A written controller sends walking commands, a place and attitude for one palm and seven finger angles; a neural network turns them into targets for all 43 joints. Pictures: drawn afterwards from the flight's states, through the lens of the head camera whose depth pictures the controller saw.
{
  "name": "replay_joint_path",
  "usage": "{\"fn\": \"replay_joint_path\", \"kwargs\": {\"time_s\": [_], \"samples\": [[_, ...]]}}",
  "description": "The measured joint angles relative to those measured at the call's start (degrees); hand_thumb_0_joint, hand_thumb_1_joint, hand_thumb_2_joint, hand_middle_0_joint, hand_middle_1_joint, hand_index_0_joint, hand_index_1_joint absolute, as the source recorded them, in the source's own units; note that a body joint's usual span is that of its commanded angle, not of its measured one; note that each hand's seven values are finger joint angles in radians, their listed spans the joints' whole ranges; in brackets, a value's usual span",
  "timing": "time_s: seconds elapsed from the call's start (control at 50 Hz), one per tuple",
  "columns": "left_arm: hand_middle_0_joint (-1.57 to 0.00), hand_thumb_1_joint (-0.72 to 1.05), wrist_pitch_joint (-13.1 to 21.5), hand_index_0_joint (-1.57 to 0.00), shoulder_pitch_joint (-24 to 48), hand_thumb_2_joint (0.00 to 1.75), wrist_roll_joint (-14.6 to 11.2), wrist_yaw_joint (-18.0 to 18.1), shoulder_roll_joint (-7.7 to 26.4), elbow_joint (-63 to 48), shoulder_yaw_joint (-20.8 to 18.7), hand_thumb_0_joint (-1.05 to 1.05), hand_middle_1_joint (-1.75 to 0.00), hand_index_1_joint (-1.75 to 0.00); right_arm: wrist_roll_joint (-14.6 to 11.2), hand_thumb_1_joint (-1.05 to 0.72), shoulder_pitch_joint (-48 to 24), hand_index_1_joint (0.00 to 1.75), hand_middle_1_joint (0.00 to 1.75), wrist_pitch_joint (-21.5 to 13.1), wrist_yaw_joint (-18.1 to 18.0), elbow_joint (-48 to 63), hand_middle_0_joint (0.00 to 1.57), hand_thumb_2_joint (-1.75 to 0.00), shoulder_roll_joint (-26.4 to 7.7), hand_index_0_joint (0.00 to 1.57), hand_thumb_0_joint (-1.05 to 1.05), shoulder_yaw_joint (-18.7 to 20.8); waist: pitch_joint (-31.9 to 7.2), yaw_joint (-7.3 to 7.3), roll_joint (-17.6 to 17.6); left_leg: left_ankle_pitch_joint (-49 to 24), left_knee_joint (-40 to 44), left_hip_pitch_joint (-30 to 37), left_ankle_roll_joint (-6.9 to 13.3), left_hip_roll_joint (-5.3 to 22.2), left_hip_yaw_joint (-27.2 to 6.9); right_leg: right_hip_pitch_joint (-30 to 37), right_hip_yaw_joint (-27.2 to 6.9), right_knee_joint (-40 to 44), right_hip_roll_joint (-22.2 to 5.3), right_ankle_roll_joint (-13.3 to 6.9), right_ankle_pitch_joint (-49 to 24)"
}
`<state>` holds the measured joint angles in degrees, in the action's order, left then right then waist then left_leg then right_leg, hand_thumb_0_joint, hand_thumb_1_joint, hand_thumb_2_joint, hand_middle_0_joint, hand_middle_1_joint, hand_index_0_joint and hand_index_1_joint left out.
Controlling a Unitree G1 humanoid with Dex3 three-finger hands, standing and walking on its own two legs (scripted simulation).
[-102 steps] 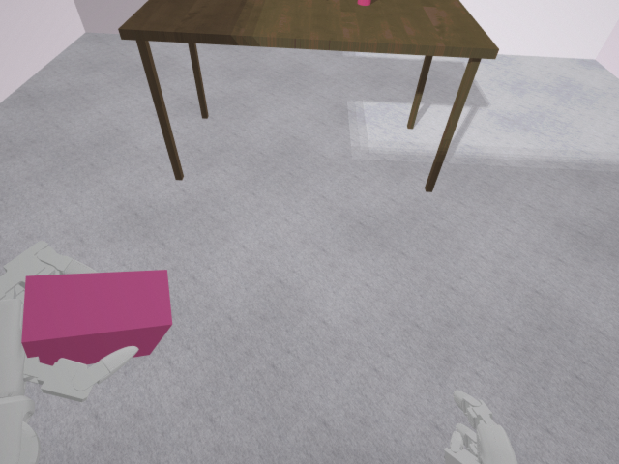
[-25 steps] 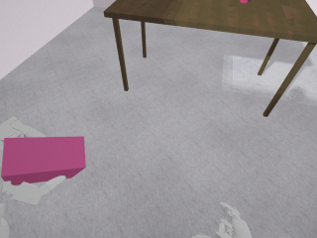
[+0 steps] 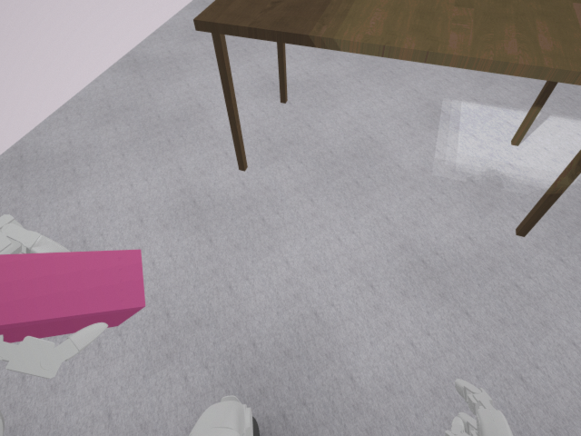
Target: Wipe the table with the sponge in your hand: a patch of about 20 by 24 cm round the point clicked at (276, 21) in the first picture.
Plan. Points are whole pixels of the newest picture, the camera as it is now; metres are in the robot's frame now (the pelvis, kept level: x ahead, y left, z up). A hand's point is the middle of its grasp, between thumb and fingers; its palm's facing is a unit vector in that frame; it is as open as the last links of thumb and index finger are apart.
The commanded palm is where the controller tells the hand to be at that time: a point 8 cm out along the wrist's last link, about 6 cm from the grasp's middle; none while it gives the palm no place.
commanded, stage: walk to a spot facing it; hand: left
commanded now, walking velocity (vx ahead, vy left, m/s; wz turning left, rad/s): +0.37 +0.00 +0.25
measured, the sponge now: (87, 296) +0.22 +0.21 +0.16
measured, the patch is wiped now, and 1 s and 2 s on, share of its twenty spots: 0.00 0.00 0.00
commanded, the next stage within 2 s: turn to face it in 1.72 s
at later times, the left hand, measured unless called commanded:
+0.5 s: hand (102, 194) +0.34 +0.23 +0.18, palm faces +0.51 -0.72 -0.47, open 9.8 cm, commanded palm +0.30 +0.26 +0.18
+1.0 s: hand (122, 132) +0.47 +0.27 +0.16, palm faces +0.59 -0.69 -0.42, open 9.8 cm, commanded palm +0.39 +0.29 +0.18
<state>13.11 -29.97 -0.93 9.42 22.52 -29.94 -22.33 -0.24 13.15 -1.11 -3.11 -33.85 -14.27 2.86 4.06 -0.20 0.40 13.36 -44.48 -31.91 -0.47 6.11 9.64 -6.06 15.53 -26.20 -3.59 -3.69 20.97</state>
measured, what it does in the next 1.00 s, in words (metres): walks ahead: left foot, then right foot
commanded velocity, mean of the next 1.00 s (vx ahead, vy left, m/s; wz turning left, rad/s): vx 0.36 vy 0.00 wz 0.30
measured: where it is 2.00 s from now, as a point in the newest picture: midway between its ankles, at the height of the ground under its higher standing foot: (295, 317)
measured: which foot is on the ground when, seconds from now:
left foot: up 0.00-0.10, down 0.12-0.52, up 0.54-0.90, down 0.92-1.00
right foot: down 0.00-0.14, up 0.16-0.52, down 0.54-0.92, up 0.94-1.00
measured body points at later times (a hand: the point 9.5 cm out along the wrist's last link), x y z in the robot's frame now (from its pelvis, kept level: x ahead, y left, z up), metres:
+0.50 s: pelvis +0.16 -0.03 +0.00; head +0.18 -0.04 +0.44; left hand +0.30 +0.27 +0.20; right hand +0.33 -0.22 -0.11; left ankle +0.13 +0.12 -0.74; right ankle +0.21 -0.17 -0.72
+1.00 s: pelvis +0.30 -0.02 -0.02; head +0.32 -0.01 +0.42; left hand +0.43 +0.30 +0.18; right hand +0.52 -0.23 -0.10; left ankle +0.34 +0.09 -0.74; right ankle +0.25 -0.16 -0.67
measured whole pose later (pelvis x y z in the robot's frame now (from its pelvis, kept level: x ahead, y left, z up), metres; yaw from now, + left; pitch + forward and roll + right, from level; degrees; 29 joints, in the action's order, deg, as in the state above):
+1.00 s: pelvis +0.30 -0.02 -0.02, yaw +13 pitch -2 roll +1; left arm 12.5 -23.8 -0.6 10.0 22.6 -29.5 -23.0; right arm -0.4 10.3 -2.4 -3.5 -33.3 -10.8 2.6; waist 5.0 0.9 2.1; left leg 14.4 -38.6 -22.2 3.1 3.1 9.4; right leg -21.1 5.2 -68.0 -6.7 2.2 31.9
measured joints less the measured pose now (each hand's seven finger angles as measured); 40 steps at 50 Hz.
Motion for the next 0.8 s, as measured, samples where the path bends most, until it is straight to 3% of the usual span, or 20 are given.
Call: {"fn": "replay_joint_path", "kwargs": {"time_s": [0.08, 0.12, 0.16, 0.2, 0.26, 0.32, 0.38, 0.46, 0.52, 0.54, 0.58, 0.62, 0.66, 0.72, 0.8], "samples": [[-0.78, -0.46, -1.04, -0.78, 0.87, 0.99, 0.32, 0.84, -1.47, -0.50, 1.49, 0.00, -1.34, -1.33, 0.12, -0.91, 1.03, 0.30, 0.30, -0.39, -0.42, 0.40, 0.19, -0.90, 1.58, 0.20, 0.01, -1.10, -0.88, -1.54, 1.94, -0.09, 8.85, 6.57, 1.26, -2.72, 3.59, 1.83, -0.48, -3.57, -1.66, 1.46, 4.62], [-0.78, -0.46, -1.18, -0.78, 1.56, 0.99, 0.40, 1.16, -1.91, -1.35, 1.90, 0.00, -1.34, -1.33, 0.35, -0.91, 0.79, 0.30, 0.30, -0.83, -0.72, 1.25, 0.20, -0.90, 1.76, 0.20, 0.01, -1.71, -1.35, -1.88, 1.86, -3.90, 13.83, 11.42, 2.71, -4.07, 4.53, 0.09, -1.16, -11.72, -2.64, 2.33, 8.27], [-0.78, -0.46, -1.05, -0.78, 4.84, 0.99, 0.45, 1.21, -1.30, -0.26, 2.02, 0.00, -1.34, -1.33, 0.56, -0.91, -1.55, 0.30, 0.30, -1.29, -0.94, 0.67, 0.20, -0.90, 3.37, 0.20, 0.01, -1.82, -0.19, -0.94, 2.87, -2.60, 9.58, 11.43, 3.95, -4.69, 4.37, -4.90, -5.69, -26.40, -3.47, 3.04, 9.14], [-0.78, -0.46, -1.25, -0.78, 8.59, 0.99, 0.58, 0.57, -0.16, 2.08, 2.49, 0.00, -1.34, -1.33, 0.54, -0.91, -3.43, 0.30, 0.30, -1.62, -0.37, 0.19, 0.20, -0.90, 5.05, 0.20, 0.02, -2.76, 0.67, 0.39, 2.77, 0.98, 7.30, 11.84, 4.02, -4.63, 2.82, -10.92, -10.42, -39.31, -1.41, 3.54, 10.52], [-0.78, -0.46, -1.98, -0.78, 9.81, 0.99, 0.45, -0.47, 1.38, 1.70, 1.70, 0.00, -1.34, -1.33, 0.08, -0.91, -4.87, 0.30, 0.30, -2.21, 0.73, 0.11, 0.20, -0.90, 7.23, 0.20, 0.01, -4.22, 0.82, 1.66, 1.82, 1.42, 8.83, 12.89, 3.20, -3.58, 0.56, -19.59, -12.37, -45.88, -1.09, 4.42, 8.42], [-0.78, -0.46, -0.70, -0.78, 5.38, 0.99, -0.12, -0.79, 1.93, -2.80, -0.44, 0.00, -1.34, -1.33, -0.16, -0.90, -4.25, 0.30, 0.30, -3.35, 1.53, 0.57, 0.20, -0.90, 8.49, 0.20, 0.01, -4.73, 0.49, 1.28, 0.61, 0.95, 11.70, 14.41, 2.21, -1.90, -0.38, -25.10, -11.99, -40.63, -2.98, 5.19, 3.56], [-0.78, -0.46, 1.24, -0.78, 1.07, 0.99, -0.49, -1.06, 0.94, -5.03, -1.03, 0.00, -1.34, -1.33, -0.28, -0.90, -2.10, 0.30, 0.30, -4.43, 1.70, 0.16, 0.20, -0.90, 8.24, 0.20, 0.01, -4.41, -0.42, -0.03, -1.39, 0.86, 14.55, 16.33, 1.09, -0.40, -1.69, -25.35, -10.28, -30.64, -4.38, 6.09, -0.62], [-0.78, -0.46, 1.68, -0.78, 0.03, 0.99, -0.34, -1.11, -1.21, -1.73, -0.19, 0.00, -1.34, -1.33, -0.34, -0.90, 0.59, 0.30, 0.30, -4.94, 0.60, -1.44, 0.20, -0.90, 6.85, 0.20, 0.01, -3.70, -1.85, -2.19, -3.60, 2.18, 15.82, 18.58, -0.47, 1.03, -3.42, -20.54, -7.94, -19.11, -3.79, 7.03, -1.06], [-0.78, -0.46, 0.07, -0.78, 2.29, 0.99, 0.21, -0.64, -2.09, 1.95, 0.39, 0.00, -1.34, -1.33, -0.46, -0.90, 1.64, 0.30, 0.30, -4.75, -0.43, -1.99, 0.20, -0.90, 5.82, 0.20, 0.01, -3.44, -2.23, -3.02, -3.37, 6.11, 11.17, 18.40, -1.19, 1.30, -4.67, -13.65, -5.81, -8.58, -2.25, 6.85, -2.57], [-0.78, -0.46, -0.54, -0.78, 3.67, 0.99, 0.62, -0.51, -2.29, 2.81, 0.78, 0.00, -1.34, -1.33, -0.60, -0.90, 1.58, 0.30, 0.30, -4.61, -0.65, -2.04, 0.20, -0.90, 5.32, 0.20, 0.01, -3.27, -2.21, -2.93, -3.03, 8.37, 6.44, 16.65, -0.13, 1.41, -4.77, -12.65, -5.76, -7.01, -2.17, 5.65, -5.34], [-0.78, -0.46, -2.16, -0.78, 7.56, 0.99, 1.29, -0.59, -4.84, 4.99, 3.45, 0.00, -1.34, -1.33, -0.55, -0.90, -0.31, 0.30, 0.30, -3.79, -1.11, -3.99, 0.20, -0.90, 2.94, 0.20, 0.01, -2.57, -0.74, -2.34, -4.30, 14.01, -8.90, 11.23, 0.93, 0.27, -7.93, -12.76, -4.11, -11.81, -2.45, 3.69, -4.00], [-0.78, -0.46, -3.25, -0.78, 9.28, 0.99, 1.34, -0.80, -6.58, 5.74, 5.75, 0.00, -1.34, -1.33, -0.34, -0.90, -2.05, 0.30, 0.30, -3.05, -1.12, -5.54, 0.20, -0.90, 0.99, 0.20, 0.02, -1.91, 0.44, -1.88, -4.16, 14.09, -20.93, 6.69, 0.72, -1.70, -8.41, -10.99, -3.32, -12.51, -3.12, 3.09, -1.80], [-0.78, -0.46, -2.98, -0.78, 7.78, 0.99, 1.36, -1.10, -6.52, 4.11, 6.28, 0.00, -1.34, -1.33, -0.27, -0.90, -3.47, 0.30, 0.30, -2.38, -0.89, -5.29, 0.20, -0.90, -0.13, 0.20, 0.02, -1.45, 1.09, -1.02, -3.32, 12.11, -26.96, 3.03, 0.17, -2.29, -7.36, -9.19, -3.37, -10.76, -3.32, 3.30, -1.58], [-0.78, -0.46, -1.48, -0.78, 3.75, 0.99, 1.22, -1.54, -3.53, -0.13, 4.66, 0.00, -1.34, -1.33, -0.30, -0.91, -4.32, 0.30, 0.30, -1.48, -0.66, -2.91, 0.20, -0.90, -0.46, 0.20, 0.02, -0.74, 1.65, 1.00, -1.66, 9.11, -24.03, 0.03, -0.40, -1.49, -5.78, -6.32, -2.79, -6.86, -3.37, 3.26, -2.16], [-0.78, -0.46, 0.48, -0.78, 0.42, 0.99, 0.34, -0.84, 1.08, -4.74, 0.56, 0.00, -1.34, -1.33, -0.24, -0.91, -2.79, 0.30, 0.30, -0.98, -0.45, 0.60, 0.19, -0.90, -0.16, 0.20, 0.02, 0.15, 1.42, 1.77, 0.57, 6.32, -6.47, 1.87, -0.25, -0.10, -2.51, -3.36, -1.68, -3.78, -3.88, 3.85, -1.56]]}}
